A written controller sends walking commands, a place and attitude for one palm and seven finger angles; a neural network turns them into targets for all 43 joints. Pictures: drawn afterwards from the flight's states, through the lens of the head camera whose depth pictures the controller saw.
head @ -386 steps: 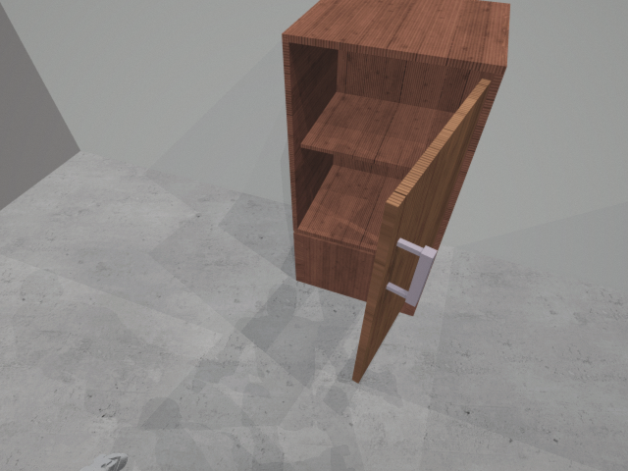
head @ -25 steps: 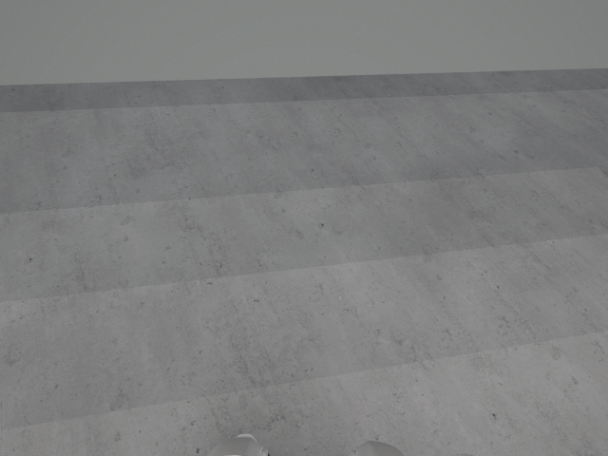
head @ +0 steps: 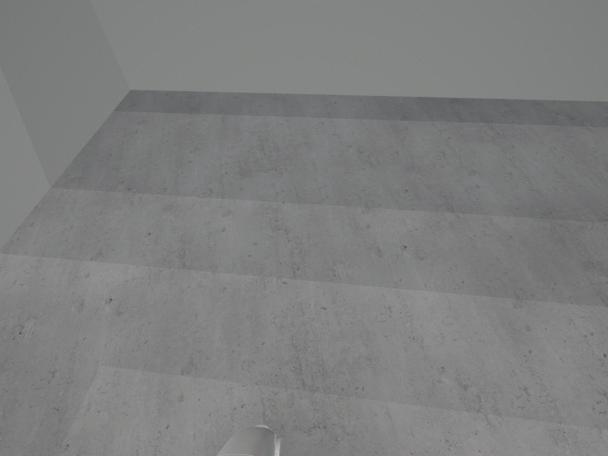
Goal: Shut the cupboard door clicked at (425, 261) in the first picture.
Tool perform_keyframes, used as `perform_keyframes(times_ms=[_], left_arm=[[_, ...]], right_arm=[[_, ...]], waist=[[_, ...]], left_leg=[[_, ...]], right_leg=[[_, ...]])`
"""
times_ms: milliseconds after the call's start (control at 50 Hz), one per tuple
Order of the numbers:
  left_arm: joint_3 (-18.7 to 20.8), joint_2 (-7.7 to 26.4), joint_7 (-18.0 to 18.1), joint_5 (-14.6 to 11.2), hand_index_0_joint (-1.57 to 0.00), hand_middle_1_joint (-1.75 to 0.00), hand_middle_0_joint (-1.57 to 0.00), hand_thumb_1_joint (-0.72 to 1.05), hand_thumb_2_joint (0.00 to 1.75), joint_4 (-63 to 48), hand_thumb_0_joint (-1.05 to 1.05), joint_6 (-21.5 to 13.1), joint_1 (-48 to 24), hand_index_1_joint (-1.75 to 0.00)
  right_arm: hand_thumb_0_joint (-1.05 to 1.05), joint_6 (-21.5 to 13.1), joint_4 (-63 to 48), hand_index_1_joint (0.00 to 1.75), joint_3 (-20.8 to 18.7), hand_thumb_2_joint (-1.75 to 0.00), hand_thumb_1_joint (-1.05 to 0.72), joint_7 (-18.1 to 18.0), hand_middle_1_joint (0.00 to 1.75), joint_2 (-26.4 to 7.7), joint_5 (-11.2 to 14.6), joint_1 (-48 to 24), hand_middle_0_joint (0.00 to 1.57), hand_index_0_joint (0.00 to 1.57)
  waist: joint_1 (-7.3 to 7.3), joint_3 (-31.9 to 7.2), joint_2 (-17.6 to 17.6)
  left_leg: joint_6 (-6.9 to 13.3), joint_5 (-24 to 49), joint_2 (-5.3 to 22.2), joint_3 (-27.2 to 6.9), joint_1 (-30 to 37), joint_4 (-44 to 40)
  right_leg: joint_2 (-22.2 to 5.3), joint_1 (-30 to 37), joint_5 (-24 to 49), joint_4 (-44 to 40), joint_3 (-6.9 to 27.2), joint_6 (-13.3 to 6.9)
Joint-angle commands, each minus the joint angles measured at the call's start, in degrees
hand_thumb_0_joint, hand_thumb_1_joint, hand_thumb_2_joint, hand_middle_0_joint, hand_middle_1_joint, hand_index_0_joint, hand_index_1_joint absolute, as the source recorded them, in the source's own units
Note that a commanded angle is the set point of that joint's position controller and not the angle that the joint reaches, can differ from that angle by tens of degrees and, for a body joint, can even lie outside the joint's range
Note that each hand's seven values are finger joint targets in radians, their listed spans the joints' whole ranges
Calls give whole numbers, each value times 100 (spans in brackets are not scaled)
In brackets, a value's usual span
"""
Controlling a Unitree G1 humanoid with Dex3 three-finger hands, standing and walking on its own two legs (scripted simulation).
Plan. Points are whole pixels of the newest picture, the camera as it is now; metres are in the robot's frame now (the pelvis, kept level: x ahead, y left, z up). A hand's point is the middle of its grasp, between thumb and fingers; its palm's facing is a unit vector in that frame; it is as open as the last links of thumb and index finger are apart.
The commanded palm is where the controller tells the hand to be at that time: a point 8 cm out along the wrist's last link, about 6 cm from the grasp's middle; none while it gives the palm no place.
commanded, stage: walk to a spot facing it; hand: left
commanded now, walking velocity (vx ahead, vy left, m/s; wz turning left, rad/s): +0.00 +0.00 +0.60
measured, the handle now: out of the picture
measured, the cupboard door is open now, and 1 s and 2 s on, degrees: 77 77 77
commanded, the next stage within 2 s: none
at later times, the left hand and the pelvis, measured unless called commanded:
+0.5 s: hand out of the picture +0.01 +0.27 -0.16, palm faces +0.33 -0.90 -0.29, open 7.4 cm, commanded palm none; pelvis -0.02 +0.02 -0.01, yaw +18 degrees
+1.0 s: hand out of the picture -0.11 +0.20 -0.17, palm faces +0.61 -0.75 -0.25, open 7.4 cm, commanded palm none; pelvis -0.03 +0.00 -0.01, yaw +38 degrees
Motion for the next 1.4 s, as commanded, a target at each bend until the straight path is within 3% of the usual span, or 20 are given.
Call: perform_keyframes(times_ms=[0, 100, 160, 180, 200, 220, 320, 480, 540, 560, 580, 620, 700, 860, 960, 980, 1020, 1040, 1140, 1380], left_arm=[[349, 1277, 80, 29, -20, -30, -20, 90, 90, -356, 0, -129, 180, -30], [448, 1528, 63, 48, -20, -30, -20, 90, 90, -226, 0, -70, 390, -30], [475, 1523, 31, -34, -20, -30, -20, 90, 90, -206, 0, -39, 256, -30], [460, 1337, 7, -84, -20, -30, -20, 90, 90, -329, 0, -28, 281, -30], [334, 897, -45, -106, -20, -30, -20, 90, 90, -605, 0, -32, 137, -30], [299, 945, -2, -48, -20, -30, -20, 90, 90, -752, 0, 37, -256, -30], [363, 929, -59, -65, -20, -30, -20, 90, 90, -423, 0, 94, -281, -30], [329, 815, -33, -89, -20, -30, -20, 90, 90, -566, 0, 79, -168, -30], [365, 897, 3, -108, -20, -30, -20, 90, 90, -485, 0, -23, 365, -30], [429, 1266, 40, -39, -20, -30, -20, 90, 90, -482, 0, -100, 620, -30], [531, 1816, 70, 52, -20, -30, -20, 90, 90, -541, 0, -138, 545, -30], [476, 1554, 95, -20, -20, -30, -20, 90, 90, -662, 0, -116, 2, -30], [304, 1101, 84, 3, -20, -30, -20, 90, 90, -702, 0, -150, -409, -30], [396, 1418, 78, 44, -20, -30, -20, 90, 90, -304, 0, -95, 293, -30], [465, 1491, 35, 5, -20, -30, -20, 90, 90, -185, 0, -26, 266, -30], [469, 1449, 19, -50, -20, -30, -20, 90, 90, -217, 0, 2, 231, -30], [298, 836, -29, -78, -20, -30, -20, 90, 90, -683, 0, 47, -34, -30], [296, 946, 25, -27, -20, -30, -20, 90, 90, -690, 0, 119, -441, -30], [360, 961, -73, -47, -20, -30, -20, 90, 90, -339, 0, 132, -176, -30], [298, 817, 4, -123, -20, -30, -20, 90, 90, -623, 0, 5, -219, -30]], right_arm=[[0, -112, -539, 30, 19, -90, -90, 49, 30, -236, 0, -565, 20, 20], [0, -211, -627, 30, 125, -90, -90, 37, 30, -228, 46, -782, 20, 20], [0, -315, -505, 30, 84, -90, -90, 4, 30, -486, 31, -197, 20, 20], [0, -384, -430, 30, -42, -90, -90, -21, 30, -989, -9, 253, 20, 20], [0, -392, -374, 30, -209, -90, -90, -59, 30, -1628, 13, 621, 20, 20], [0, -348, -221, 30, -190, -90, -90, -92, 30, -1621, 50, 928, 20, 20], [0, -382, -499, 30, 17, -90, -90, -200, 30, -1003, -26, -214, 20, 20], [0, -279, -573, 30, -80, -90, -90, -143, 30, -1071, -63, -329, 20, 20], [0, -251, -658, 30, -104, -90, -90, -133, 30, -959, -12, -459, 20, 20], [0, -258, -708, 30, -76, -90, -90, -102, 30, -667, 40, -405, 20, 20], [0, -272, -872, 30, -6, -90, -90, -85, 30, -250, 48, -319, 20, 20], [0, -189, -729, 30, -111, -90, -90, -72, 30, -591, -30, -380, 20, 20], [0, -104, -411, 30, -39, -90, -90, 53, 30, -410, -33, -79, 20, 20], [0, -137, -515, 30, 87, -90, -90, 57, 30, -279, 32, -734, 20, 20], [0, -285, -460, 30, 133, -90, -90, -3, 30, -322, 51, -269, 20, 20], [0, -326, -386, 30, 75, -90, -90, -3, 30, -526, 32, 50, 20, 20], [0, -356, -296, 30, -171, -90, -90, -69, 30, -1620, 26, 694, 20, 20], [0, -364, -123, 30, -149, -90, -90, -143, 30, -1463, 18, 937, 20, 20], [0, -379, -454, 30, 33, -90, -90, -197, 30, -972, -16, -312, 20, 20], [0, -296, -488, 30, -100, -90, -90, -173, 30, -1000, -41, -108, 20, 20]], waist=[[296, -95, -1292], [488, -426, -1617], [164, -820, -1201], [-93, -1242, -190], [-290, -1350, 1647], [-420, -1292, 1111], [40, -533, 662], [82, -467, 780], [367, -637, 552], [496, -747, -361], [484, -599, -2104], [269, -323, -1495], [24, -95, -1246], [450, -288, -1354], [288, -708, -1394], [86, -860, -971], [-274, -1021, 1711], [-442, -1079, 1206], [113, -328, 724], [78, -751, 850]], left_leg=[[-135, -149, 207, 246, -48, -504], [-9, -361, 147, 577, 711, -2070], [135, 944, 78, 607, 1991, -3909], [480, 2405, 854, -317, 3306, -4231], [1317, 5291, 2425, -2242, 4179, -4000], [1669, 5760, 2612, -2007, 3887, -3829], [1215, 3365, 1403, -1286, 2228, -4212], [1282, 1844, 1230, -2065, 1604, -4317], [1000, 1853, 882, -2059, 1007, -3670], [634, 1055, 387, -1621, 359, -2800], [95, -951, -511, -411, -628, -1279], [148, -849, -27, -713, -276, 359], [-47, 113, 161, -226, -104, 691], [-94, -376, 273, 333, 385, -1277], [95, 377, 111, 642, 1557, -3338], [185, 1229, 208, 493, 2380, -4036], [1468, 4840, 2538, -2312, 3633, -4266], [1610, 4568, 2461, -2256, 3440, -4165], [1169, 2462, 1336, -1255, 2038, -4483], [1293, 3325, 1124, -2298, 2056, -3883]], right_leg=[[-1338, 484, 2718, -845, 423, -627], [-1543, 837, 3409, -379, 268, -652], [-1345, 612, 3418, 749, -220, -193], [-1034, -501, 2251, 1932, -411, 132], [-259, -2306, -1881, 3078, -306, 540], [-241, -2424, -2088, 3617, 223, 485], [-95, -1906, -750, 3569, 565, 505], [348, -906, -708, 1586, 475, 410], [414, 349, 232, -120, 429, 334], [-322, 1064, 168, -1149, 1167, 157], [-2019, 1218, 486, -1578, 2951, -541], [-2040, -29, 259, -1605, 2648, -903], [-1193, -74, 1362, -1173, 825, -591], [-1586, 644, 2194, -898, 357, -768], [-1509, 678, 2971, 144, -203, -398], [-1418, 132, 2538, 791, -372, -146], [-266, -2377, -2254, 2998, -287, 543], [-257, -2442, -2001, 3580, 319, 473], [-137, -1927, -539, 3549, 510, 502], [486, -699, -560, 916, 503, 421]])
